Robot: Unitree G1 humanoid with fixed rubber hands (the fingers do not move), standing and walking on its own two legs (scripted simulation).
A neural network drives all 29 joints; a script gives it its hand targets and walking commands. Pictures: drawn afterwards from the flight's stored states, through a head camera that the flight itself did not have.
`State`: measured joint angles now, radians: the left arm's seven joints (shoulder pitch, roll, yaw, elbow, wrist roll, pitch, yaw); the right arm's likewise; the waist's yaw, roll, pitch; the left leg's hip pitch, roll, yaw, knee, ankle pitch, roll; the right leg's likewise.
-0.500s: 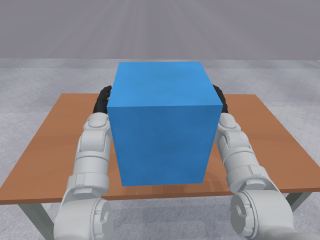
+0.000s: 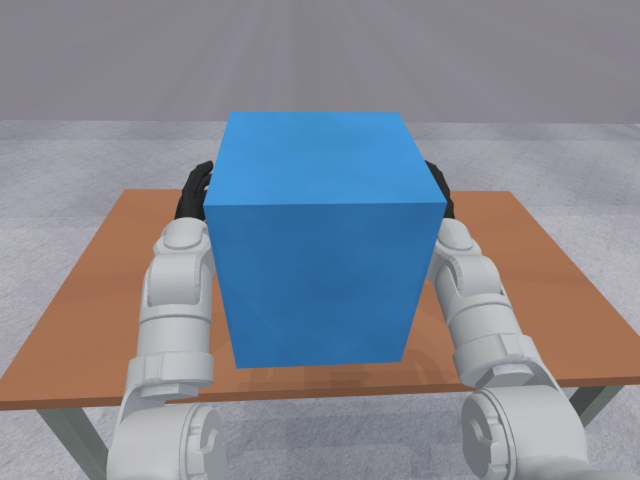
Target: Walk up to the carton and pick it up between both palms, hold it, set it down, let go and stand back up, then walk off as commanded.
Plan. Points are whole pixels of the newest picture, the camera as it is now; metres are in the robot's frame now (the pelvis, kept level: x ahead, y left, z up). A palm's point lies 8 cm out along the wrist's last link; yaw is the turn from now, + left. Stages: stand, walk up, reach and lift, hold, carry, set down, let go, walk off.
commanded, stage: hold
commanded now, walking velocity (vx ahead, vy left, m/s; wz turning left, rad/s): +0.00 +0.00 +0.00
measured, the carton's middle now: (317, 239) +0.36 +0.01 +0.18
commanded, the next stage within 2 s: none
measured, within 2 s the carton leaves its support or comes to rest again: neither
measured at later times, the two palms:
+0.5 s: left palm (190, 224) +0.37 +0.16 +0.20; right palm (435, 223) +0.37 -0.14 +0.20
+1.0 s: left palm (191, 229) +0.37 +0.16 +0.20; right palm (434, 225) +0.37 -0.14 +0.20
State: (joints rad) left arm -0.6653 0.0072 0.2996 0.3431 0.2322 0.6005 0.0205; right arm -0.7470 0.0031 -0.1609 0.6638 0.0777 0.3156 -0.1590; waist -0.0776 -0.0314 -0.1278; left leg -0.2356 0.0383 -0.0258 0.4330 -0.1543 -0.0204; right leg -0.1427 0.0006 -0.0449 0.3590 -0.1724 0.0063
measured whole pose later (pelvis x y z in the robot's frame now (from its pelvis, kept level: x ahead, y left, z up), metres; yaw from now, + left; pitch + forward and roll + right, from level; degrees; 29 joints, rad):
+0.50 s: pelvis +0.00 +0.00 +0.00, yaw +0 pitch -3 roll -2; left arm -0.66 0.00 0.30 0.29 0.26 0.64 0.00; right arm -0.74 0.00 -0.16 0.64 0.09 0.34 -0.16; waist -0.08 -0.03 -0.12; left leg -0.23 0.04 -0.03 0.43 -0.15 -0.02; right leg -0.13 0.00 -0.04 0.36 -0.17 0.01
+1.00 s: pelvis +0.00 +0.00 +0.00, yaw +0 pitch -3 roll -2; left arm -0.64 0.00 0.30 0.28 0.26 0.65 0.00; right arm -0.74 0.01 -0.16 0.63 0.09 0.35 -0.16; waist -0.08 -0.03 -0.11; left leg -0.23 0.04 -0.03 0.43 -0.15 -0.02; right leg -0.13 0.00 -0.04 0.36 -0.17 0.01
